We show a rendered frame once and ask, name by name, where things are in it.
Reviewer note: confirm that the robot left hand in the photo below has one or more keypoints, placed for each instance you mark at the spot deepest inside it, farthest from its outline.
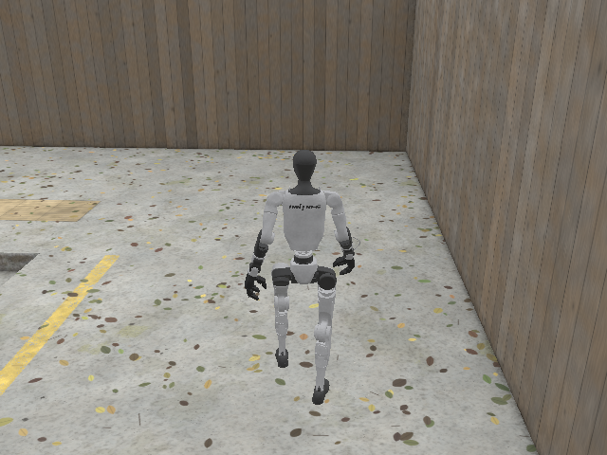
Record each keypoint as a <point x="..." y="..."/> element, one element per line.
<point x="249" y="285"/>

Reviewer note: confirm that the robot right hand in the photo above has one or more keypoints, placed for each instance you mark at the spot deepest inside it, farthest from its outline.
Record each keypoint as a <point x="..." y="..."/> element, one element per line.
<point x="341" y="261"/>

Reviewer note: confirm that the right robot upper arm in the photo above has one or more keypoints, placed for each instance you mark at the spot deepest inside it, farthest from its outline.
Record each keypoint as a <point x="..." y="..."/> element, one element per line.
<point x="333" y="200"/>

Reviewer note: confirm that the left robot foot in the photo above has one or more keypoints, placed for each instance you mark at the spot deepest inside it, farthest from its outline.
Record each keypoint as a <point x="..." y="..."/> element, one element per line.
<point x="282" y="359"/>

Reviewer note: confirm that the left robot upper arm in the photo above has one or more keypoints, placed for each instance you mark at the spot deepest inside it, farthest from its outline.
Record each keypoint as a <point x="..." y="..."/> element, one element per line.
<point x="274" y="200"/>

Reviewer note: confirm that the right robot forearm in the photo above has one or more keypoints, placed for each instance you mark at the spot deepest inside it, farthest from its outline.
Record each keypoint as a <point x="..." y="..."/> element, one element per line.
<point x="347" y="247"/>

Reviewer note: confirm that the left robot forearm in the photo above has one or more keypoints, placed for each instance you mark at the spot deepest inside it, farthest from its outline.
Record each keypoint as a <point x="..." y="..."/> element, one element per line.
<point x="258" y="257"/>

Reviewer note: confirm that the robot right thigh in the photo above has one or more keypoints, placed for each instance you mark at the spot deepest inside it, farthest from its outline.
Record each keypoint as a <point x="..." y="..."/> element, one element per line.
<point x="326" y="280"/>

